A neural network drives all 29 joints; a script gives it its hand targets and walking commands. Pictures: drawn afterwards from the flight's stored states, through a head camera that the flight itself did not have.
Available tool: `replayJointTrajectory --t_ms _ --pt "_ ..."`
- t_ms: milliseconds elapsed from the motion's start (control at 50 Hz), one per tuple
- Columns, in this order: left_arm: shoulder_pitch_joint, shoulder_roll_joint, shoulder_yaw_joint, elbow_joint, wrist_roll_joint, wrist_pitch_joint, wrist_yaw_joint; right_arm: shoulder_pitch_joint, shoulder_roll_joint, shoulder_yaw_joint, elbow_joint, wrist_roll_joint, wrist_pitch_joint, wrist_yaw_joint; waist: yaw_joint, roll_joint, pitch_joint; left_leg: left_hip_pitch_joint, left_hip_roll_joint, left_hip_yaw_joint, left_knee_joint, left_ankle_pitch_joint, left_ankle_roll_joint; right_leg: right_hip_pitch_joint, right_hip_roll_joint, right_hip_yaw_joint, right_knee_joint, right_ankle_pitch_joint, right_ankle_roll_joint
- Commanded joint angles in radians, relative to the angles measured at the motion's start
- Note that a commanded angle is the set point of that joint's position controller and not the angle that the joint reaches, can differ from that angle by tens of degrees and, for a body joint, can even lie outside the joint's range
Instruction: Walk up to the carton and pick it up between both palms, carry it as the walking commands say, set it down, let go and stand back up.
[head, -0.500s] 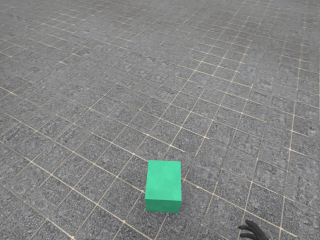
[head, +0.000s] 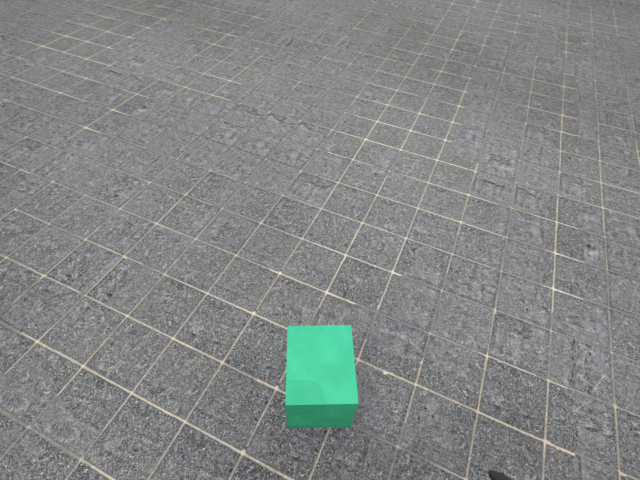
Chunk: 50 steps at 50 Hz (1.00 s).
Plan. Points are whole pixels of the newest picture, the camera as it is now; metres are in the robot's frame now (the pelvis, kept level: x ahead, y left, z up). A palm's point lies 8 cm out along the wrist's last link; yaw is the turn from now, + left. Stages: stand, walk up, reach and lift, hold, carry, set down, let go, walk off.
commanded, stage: walk up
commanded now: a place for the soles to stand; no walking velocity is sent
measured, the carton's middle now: (319, 376) +0.50 -0.03 -0.67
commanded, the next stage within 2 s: none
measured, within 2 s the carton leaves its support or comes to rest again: neither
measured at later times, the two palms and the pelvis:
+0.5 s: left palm out of the picture +0.04 +0.25 -0.13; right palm out of the picture +0.04 -0.26 -0.13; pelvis +0.00 +0.00 +0.00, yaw -4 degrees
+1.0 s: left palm out of the picture +0.08 +0.22 -0.13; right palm out of the picture +0.05 -0.30 -0.14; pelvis +0.05 -0.04 +0.00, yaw -8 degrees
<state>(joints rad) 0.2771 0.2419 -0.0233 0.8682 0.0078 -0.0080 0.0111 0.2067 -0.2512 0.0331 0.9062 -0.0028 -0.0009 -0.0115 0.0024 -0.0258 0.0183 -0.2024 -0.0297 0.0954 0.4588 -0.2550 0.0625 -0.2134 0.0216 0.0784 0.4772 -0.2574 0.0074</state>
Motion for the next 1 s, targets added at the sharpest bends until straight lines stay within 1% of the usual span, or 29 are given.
replayJointTrajectory --t_ms 0,80,180,220,240,320,340,380,540,560,580,600,620,640,680,720,740,760,780,800,820,840,860,880,900,920,940,960,980 --pt "0.031 0.09 0.018 -0.002 -0.001 -0.008 0.011 0.006 -0.118 -0.025 -0.023 0.001 -0.006 -0.006 0.001 0.054 -0.013 0.065 0.183 -0.164 -0.123 0.163 0.016 -0.061 -0.067 0.066 -0.025 0.169 -0.039" --pt "0.03 0.089 0.016 0.023 -0.001 -0.008 0.013 0.002 -0.124 -0.027 -0.011 0.0 -0.002 -0.007 0.003 0.043 -0.008 0.057 0.185 -0.16 -0.144 0.079 0.018 -0.063 -0.064 0.071 -0.026 0.146 -0.037" --pt "0.03 0.092 0.016 0.045 -0.004 -0.009 0.015 0.004 -0.128 -0.029 0.006 0.001 0.003 -0.008 -0.002 0.024 0.0 0.056 0.185 -0.15 -0.159 -0.008 0.018 -0.08 -0.062 0.087 -0.028 0.139 -0.036" --pt "0.039 0.092 0.016 0.052 -0.004 -0.011 0.017 0.003 -0.128 -0.029 0.015 -0.002 0.005 -0.008 0.002 0.028 0.006 0.06 0.183 -0.14 -0.157 -0.022 0.022 -0.088 -0.06 0.093 -0.028 0.142 -0.036" --pt "0.042 0.095 0.016 0.055 -0.005 -0.012 0.017 0.006 -0.129 -0.029 0.017 0.0 0.006 -0.008 0.0 0.02 0.008 0.06 0.18 -0.136 -0.154 -0.028 0.022 -0.091 -0.06 0.095 -0.029 0.146 -0.038" --pt "0.045 0.1 0.016 0.065 -0.004 -0.015 0.02 0.009 -0.126 -0.027 0.031 -0.002 0.01 -0.008 -0.004 0.004 0.011 0.074 0.172 -0.113 -0.137 -0.031 0.023 -0.107 -0.062 0.115 -0.032 0.172 -0.042" --pt "0.051 0.099 0.015 0.066 -0.003 -0.015 0.02 0.007 -0.125 -0.027 0.033 -0.004 0.011 -0.008 -0.003 0.013 0.008 0.079 0.168 -0.107 -0.13 -0.027 0.025 -0.109 -0.061 0.121 -0.035 0.174 -0.044" --pt "0.051 0.102 0.014 0.066 -0.003 -0.016 0.022 0.012 -0.124 -0.025 0.04 -0.004 0.013 -0.008 -0.007 -0.003 0.009 0.082 0.164 -0.095 -0.113 -0.011 0.023 -0.111 -0.064 0.132 -0.031 0.199 -0.047" --pt "0.062 0.111 0.013 0.062 -0.002 -0.017 0.026 0.012 -0.133 -0.023 0.055 -0.007 0.02 -0.008 -0.008 0.003 -0.013 0.107 0.165 -0.062 -0.081 0.036 0.024 -0.122 -0.061 0.159 -0.008 0.245 -0.053" --pt "0.09 0.106 0.016 0.085 0.017 -0.012 0.017 0.081 -0.128 -0.039 0.049 -0.024 0.007 -0.008 -0.027 0.012 -0.041 0.165 0.203 -0.13 -0.122 -0.146 0.047 -0.161 -0.029 0.12 0.026 0.071 -0.063" --pt "0.068 0.103 0.018 0.076 0.02 -0.006 0.013 0.099 -0.153 -0.046 0.053 -0.027 0.005 -0.012 -0.033 0.043 0.008 0.163 0.259 -0.196 -0.18 -0.256 0.073 -0.232 -0.011 0.088 0.067 -0.002 -0.05" --pt "0.057 0.097 0.019 0.064 0.023 -0.003 0.012 0.101 -0.168 -0.05 0.056 -0.029 0.004 -0.015 -0.034 0.063 0.041 0.155 0.313 -0.237 -0.22 -0.32 0.099 -0.27 -0.013 0.066 0.082 -0.033 -0.036" --pt "0.051 0.085 0.017 0.056 0.025 -0.003 0.009 0.094 -0.17 -0.05 0.058 -0.03 0.004 -0.017 -0.032 0.071 0.066 0.145 0.34 -0.251 -0.237 -0.328 0.116 -0.284 -0.023 0.057 0.077 -0.037 -0.03" --pt "0.05 0.087 0.017 0.052 0.025 -0.006 0.007 0.085 -0.168 -0.05 0.057 -0.031 0.001 -0.017 -0.03 0.07 0.081 0.14 0.347 -0.24 -0.239 -0.307 0.121 -0.285 -0.032 0.056 0.068 -0.021 -0.027" --pt "0.057 0.086 0.02 0.055 0.025 -0.017 0.005 0.07 -0.159 -0.05 0.055 -0.034 -0.003 -0.015 -0.016 0.061 0.096 0.096 0.319 -0.19 -0.206 -0.216 0.108 -0.222 -0.044 0.075 0.033 0.032 -0.04" --pt "0.073 0.098 0.027 0.065 0.024 -0.026 0.003 0.068 -0.147 -0.047 0.054 -0.031 -0.004 -0.01 -0.01 0.029 0.09 0.053 0.251 -0.112 -0.135 -0.093 0.07 -0.132 -0.044 0.095 0.001 0.102 -0.056" --pt "0.089 0.104 0.03 0.072 0.021 -0.029 0.005 0.068 -0.137 -0.044 0.052 -0.032 -0.005 -0.008 -0.007 0.002 0.08 0.051 0.213 -0.063 -0.08 -0.027 0.048 -0.102 -0.052 0.121 -0.016 0.164 -0.068" --pt "0.108 0.118 0.032 0.079 0.017 -0.033 0.007 0.063 -0.121 -0.04 0.043 -0.03 -0.006 -0.005 -0.002 -0.03 0.059 0.047 0.165 -0.012 -0.021 0.005 0.021 -0.068 -0.072 0.163 -0.035 0.246 -0.085" --pt "0.138 0.131 0.035 0.087 0.014 -0.035 0.011 0.059 -0.108 -0.034 0.033 -0.028 -0.007 -0.003 0.009 -0.067 0.036 0.016 0.133 0.006 0.031 -0.003 -0.005 -0.02 -0.107 0.23 -0.058 0.301 -0.111" --pt "0.162 0.143 0.039 0.095 0.011 -0.033 0.016 0.062 -0.086 -0.027 0.028 -0.024 -0.008 -0.001 0.017 -0.084 0.015 -0.015 0.108 0.008 0.067 -0.035 -0.026 0.028 -0.141 0.293 -0.083 0.321 -0.139" --pt "0.177 0.154 0.043 0.102 0.009 -0.029 0.021 0.068 -0.078 -0.023 0.023 -0.023 -0.008 -0.001 0.022 -0.101 0.014 -0.051 0.092 0.001 0.086 -0.074 -0.036 0.067 -0.161 0.328 -0.095 0.342 -0.16" --pt "0.177 0.164 0.044 0.103 0.009 -0.024 0.025 0.075 -0.074 -0.021 0.022 -0.021 -0.009 -0.002 0.02 -0.104 0.01 -0.08 0.081 -0.011 0.09 -0.099 -0.04 0.102 -0.174 0.347 -0.091 0.378 -0.176" --pt "0.176 0.159 0.044 0.1 0.009 -0.022 0.029 0.079 -0.078 -0.021 0.02 -0.023 -0.011 -0.003 0.02 -0.085 -0.003 -0.082 0.079 -0.023 0.085 -0.101 -0.041 0.124 -0.177 0.344 -0.074 0.44 -0.183" --pt "0.16 0.162 0.044 0.096 0.009 -0.02 0.031 0.089 -0.077 -0.022 0.019 -0.023 -0.013 -0.004 0.011 -0.08 -0.006 -0.077 0.085 -0.027 0.077 -0.08 -0.041 0.13 -0.167 0.319 -0.058 0.486 -0.18" --pt "0.128 0.156 0.043 0.083 0.008 -0.018 0.031 0.104 -0.082 -0.024 0.019 -0.022 -0.015 -0.005 -0.004 -0.066 -0.02 -0.058 0.091 -0.036 0.062 -0.028 -0.04 0.132 -0.153 0.281 -0.037 0.532 -0.171" --pt "0.101 0.151 0.042 0.073 0.005 -0.017 0.03 0.122 -0.093 -0.027 0.021 -0.02 -0.018 -0.006 -0.019 -0.047 -0.037 -0.019 0.1 -0.039 0.051 0.052 -0.038 0.12 -0.129 0.234 -0.012 0.57 -0.15" --pt "0.083 0.143 0.039 0.062 0.003 -0.017 0.028 0.144 -0.102 -0.03 0.025 -0.018 -0.021 -0.008 -0.033 -0.025 -0.056 0.043 0.116 -0.048 0.043 0.168 -0.03 0.09 -0.099 0.185 0.023 0.605 -0.127" --pt "0.074 0.134 0.038 0.053 0.001 -0.016 0.027 0.154 -0.116 -0.034 0.028 -0.021 -0.022 -0.01 -0.038 0.004 -0.068 0.109 0.134 -0.059 0.051 0.303 -0.016 0.043 -0.073 0.146 0.067 0.614 -0.103" --pt "0.066 0.123 0.035 0.045 0.001 -0.017 0.025 0.169 -0.129 -0.038 0.029 -0.022 -0.021 -0.012 -0.045 0.034 -0.08 0.194 0.157 -0.079 0.062 0.423 0.001 -0.03 -0.055 0.118 0.113 0.581 -0.081"
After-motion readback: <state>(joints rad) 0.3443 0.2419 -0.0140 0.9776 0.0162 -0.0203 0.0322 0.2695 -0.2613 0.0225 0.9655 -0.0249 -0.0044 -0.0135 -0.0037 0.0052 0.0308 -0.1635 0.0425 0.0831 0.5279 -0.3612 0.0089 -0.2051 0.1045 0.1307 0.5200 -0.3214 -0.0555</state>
